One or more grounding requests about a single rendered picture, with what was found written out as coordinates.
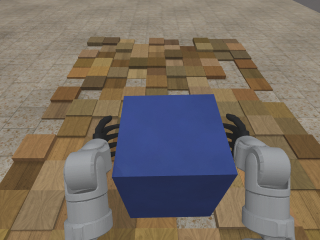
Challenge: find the left robot forearm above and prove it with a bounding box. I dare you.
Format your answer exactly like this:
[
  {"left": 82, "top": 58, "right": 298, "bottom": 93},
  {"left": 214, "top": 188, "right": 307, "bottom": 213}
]
[{"left": 63, "top": 138, "right": 113, "bottom": 240}]

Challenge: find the robot left hand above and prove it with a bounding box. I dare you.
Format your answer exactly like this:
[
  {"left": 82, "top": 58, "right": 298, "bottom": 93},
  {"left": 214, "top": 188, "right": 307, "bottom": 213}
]
[{"left": 92, "top": 115, "right": 120, "bottom": 157}]

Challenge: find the right robot forearm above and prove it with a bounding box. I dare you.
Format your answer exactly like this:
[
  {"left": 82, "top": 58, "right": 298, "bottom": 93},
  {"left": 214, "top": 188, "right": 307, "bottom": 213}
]
[{"left": 233, "top": 135, "right": 296, "bottom": 240}]

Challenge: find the robot right hand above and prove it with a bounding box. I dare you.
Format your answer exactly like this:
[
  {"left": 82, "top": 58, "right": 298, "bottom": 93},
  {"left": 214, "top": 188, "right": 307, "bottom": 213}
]
[{"left": 223, "top": 113, "right": 250, "bottom": 158}]

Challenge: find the carton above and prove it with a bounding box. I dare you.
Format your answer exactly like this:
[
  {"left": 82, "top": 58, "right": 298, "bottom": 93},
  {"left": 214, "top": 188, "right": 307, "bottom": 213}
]
[{"left": 112, "top": 94, "right": 238, "bottom": 218}]

